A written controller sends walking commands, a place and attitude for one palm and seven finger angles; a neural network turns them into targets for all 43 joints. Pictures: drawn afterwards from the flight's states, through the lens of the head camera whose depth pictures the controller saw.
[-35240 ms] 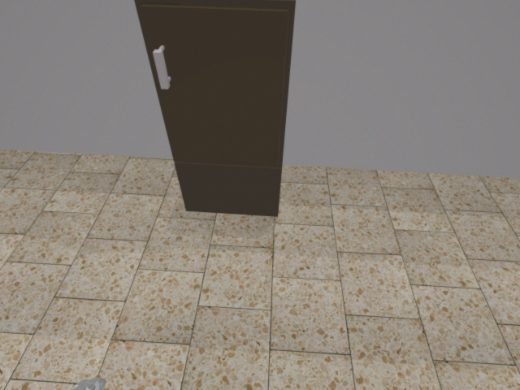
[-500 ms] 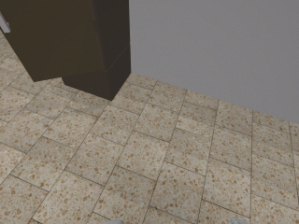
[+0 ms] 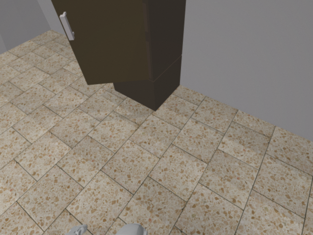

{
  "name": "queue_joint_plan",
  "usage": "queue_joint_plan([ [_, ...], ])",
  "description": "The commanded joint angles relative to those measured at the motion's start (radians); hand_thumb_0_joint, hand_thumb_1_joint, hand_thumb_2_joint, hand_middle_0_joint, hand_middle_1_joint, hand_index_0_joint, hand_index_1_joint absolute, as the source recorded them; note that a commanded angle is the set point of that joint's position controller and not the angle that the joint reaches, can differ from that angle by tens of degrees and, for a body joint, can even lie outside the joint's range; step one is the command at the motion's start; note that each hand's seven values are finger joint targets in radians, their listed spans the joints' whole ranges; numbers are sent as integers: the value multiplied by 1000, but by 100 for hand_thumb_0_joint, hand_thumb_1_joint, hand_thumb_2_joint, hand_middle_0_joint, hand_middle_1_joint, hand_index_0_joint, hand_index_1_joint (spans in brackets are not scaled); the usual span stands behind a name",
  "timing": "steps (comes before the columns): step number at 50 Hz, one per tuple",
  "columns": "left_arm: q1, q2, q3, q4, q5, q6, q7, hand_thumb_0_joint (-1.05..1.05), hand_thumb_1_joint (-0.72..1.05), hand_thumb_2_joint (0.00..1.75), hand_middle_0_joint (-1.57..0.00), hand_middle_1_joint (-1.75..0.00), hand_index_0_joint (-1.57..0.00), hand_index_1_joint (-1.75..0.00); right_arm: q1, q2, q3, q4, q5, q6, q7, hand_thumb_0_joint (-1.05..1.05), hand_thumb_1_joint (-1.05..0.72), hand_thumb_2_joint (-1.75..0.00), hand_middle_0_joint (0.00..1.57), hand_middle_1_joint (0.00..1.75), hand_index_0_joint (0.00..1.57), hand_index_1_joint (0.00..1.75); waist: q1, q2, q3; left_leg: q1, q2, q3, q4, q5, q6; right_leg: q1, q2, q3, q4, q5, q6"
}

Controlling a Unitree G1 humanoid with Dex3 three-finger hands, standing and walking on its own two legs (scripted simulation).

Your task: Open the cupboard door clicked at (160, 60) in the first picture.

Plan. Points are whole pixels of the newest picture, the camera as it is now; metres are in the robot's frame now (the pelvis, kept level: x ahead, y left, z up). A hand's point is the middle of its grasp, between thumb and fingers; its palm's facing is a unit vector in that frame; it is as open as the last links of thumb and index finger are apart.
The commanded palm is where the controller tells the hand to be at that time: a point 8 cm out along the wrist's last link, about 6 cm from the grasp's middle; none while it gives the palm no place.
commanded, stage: turn to face it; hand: left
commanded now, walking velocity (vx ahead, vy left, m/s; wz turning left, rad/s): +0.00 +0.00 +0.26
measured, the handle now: (68, 25) +1.04 +0.50 +0.02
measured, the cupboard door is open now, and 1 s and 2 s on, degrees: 41 41 41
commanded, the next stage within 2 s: take the last steps up to it in 0.10 s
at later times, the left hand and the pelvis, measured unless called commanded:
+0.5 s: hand out of the picture +0.04 +0.23 -0.16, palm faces +0.20 -0.95 -0.23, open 7.4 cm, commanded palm none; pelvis +0.02 +0.02 +0.00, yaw +9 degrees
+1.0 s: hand out of the picture +0.05 +0.28 -0.19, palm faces +0.30 -0.94 -0.17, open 7.4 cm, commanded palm none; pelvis +0.15 +0.12 -0.01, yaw +12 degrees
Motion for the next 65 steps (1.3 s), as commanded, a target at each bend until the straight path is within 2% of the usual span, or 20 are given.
queue_joint_plan([
  [1,45,172,44,-49,4,-33,8,0,90,90,-20,-30,-20,-30,-65,-40,-3,-91,2,-35,-1,0,-90,-90,20,30,20,30,34,-254,-59,-57,42,48,-30,-13,-22,130,-234,115,-192,574,-121],
  [5,135,217,57,2,10,-34,7,0,90,90,-20,-30,-20,-30,-104,-8,17,-82,9,-48,-4,0,-90,-90,20,30,20,30,72,-219,-97,43,22,110,-296,-19,-15,211,-259,105,-113,743,-128],
  [9,88,201,55,15,-7,-24,-2,0,90,90,-20,-30,-20,-30,4,-53,15,-42,6,-65,-11,0,-90,-90,20,30,20,30,3,-186,-108,330,40,88,-621,288,16,31,-209,32,10,513,-30],
  [11,75,98,28,-17,-21,-13,-8,0,90,90,-20,-30,-20,-30,85,-196,-15,-32,-9,-75,-28,0,-90,-90,20,30,20,30,-29,240,-168,480,391,-318,-697,719,214,-226,-40,-50,300,-264,74],
  [12,31,114,30,-30,-9,-2,-6,0,90,90,-20,-30,-20,-30,99,-210,-14,-22,-15,-65,-34,0,-90,-90,20,30,20,30,-43,207,-162,427,417,-320,-712,557,279,-234,-30,11,431,-347,51],
  [24,175,79,40,75,6,-33,-47,0,90,90,-20,-30,-20,-30,-5,-125,8,-22,-6,-87,-30,0,-90,-90,20,30,20,30,86,47,-44,72,164,-136,-685,-88,168,133,38,-53,-13,-34,17],
  [25,243,120,52,96,12,-42,-39,0,90,90,-20,-30,-20,-30,-14,-83,11,-29,1,-88,-25,0,-90,-90,20,30,20,30,124,-87,-35,-64,84,-68,-524,-121,124,270,-34,51,-154,-115,2],
  [26,308,216,73,108,23,-50,-26,0,90,90,-20,-30,-20,-30,-23,-15,24,-57,11,-91,-17,0,-90,-90,20,30,20,30,157,-392,-21,-260,-28,72,-234,-142,59,354,-315,428,-356,-345,-84],
  [27,318,245,73,98,9,-52,-16,0,90,90,-20,-30,-20,-30,-91,-72,15,-90,-7,-87,-7,0,-90,-90,20,30,20,30,162,-356,44,-290,24,3,-19,-124,49,202,-460,637,-490,-484,-164],
  [28,250,222,71,81,2,-51,-13,0,90,90,-20,-30,-20,-30,-110,-78,7,-98,-16,-83,3,0,-90,-90,20,30,20,30,117,-185,92,-290,72,-26,41,-25,48,138,-461,574,-495,-449,-190],
  [34,189,125,40,102,4,-99,-13,0,90,90,-20,-30,-20,-30,-38,-1,9,-27,-9,-71,30,0,-90,-90,20,30,20,30,41,-182,70,-166,129,57,-47,257,-7,64,-277,135,-447,1,-92],
  [40,258,162,47,170,13,-95,-18,0,90,90,-20,-30,-20,-30,-81,43,27,-45,-2,-106,38,0,-90,-90,20,30,20,30,79,-220,0,2,84,152,-413,215,8,149,-267,23,-327,220,-87],
  [43,232,150,50,181,8,-80,-22,0,90,90,-20,-30,-20,-30,66,-4,19,3,-8,-125,24,0,-90,-90,20,30,20,30,6,-157,-49,310,36,195,-577,243,31,26,-208,-37,-131,216,-47],
  [44,242,108,41,172,5,-75,-27,0,90,90,-20,-30,-20,-30,210,-82,0,42,-15,-132,10,0,-90,-90,20,30,20,30,-53,12,-133,524,120,95,-590,211,61,-95,-155,-92,106,160,-20],
  [45,254,43,30,143,-5,-72,-31,0,90,90,-20,-30,-20,-30,351,-199,-31,74,-24,-138,-9,0,-90,-90,20,30,20,30,-96,283,-229,676,381,-281,-689,153,157,-313,-20,-144,403,-234,24],
  [46,168,46,24,102,-1,-66,-26,0,90,90,-20,-30,-20,-30,401,-214,-31,85,-17,-125,-28,0,-90,-90,20,30,20,30,-116,249,-228,650,446,-375,-795,101,216,-390,-2,-31,606,-296,1],
  [51,113,18,25,121,7,-47,-41,0,90,90,-20,-30,-20,-30,146,-47,21,46,-14,-147,-41,0,-90,-90,20,30,20,30,8,130,3,233,353,-101,-875,132,182,-360,-102,51,651,-29,-14],
  [60,14,17,30,66,6,-37,-50,0,90,90,-20,-30,-20,-30,148,-63,13,75,-19,-147,-31,0,-90,-90,20,30,20,30,31,0,7,245,338,2,-902,123,218,-179,-46,-5,177,56,-7],
  [64,98,65,44,93,10,-53,-44,0,90,90,-20,-30,-20,-30,141,-41,23,90,-14,-138,-27,0,-90,-90,20,30,20,30,79,-64,-18,195,239,88,-684,142,138,75,-3,-21,-49,103,-22],
  [65,188,121,58,118,14,-64,-39,0,90,90,-20,-30,-20,-30,137,-13,30,83,-6,-140,-23,0,-90,-90,20,30,20,30,117,-164,-55,75,152,168,-484,119,94,240,-95,120,-127,45,-61],
])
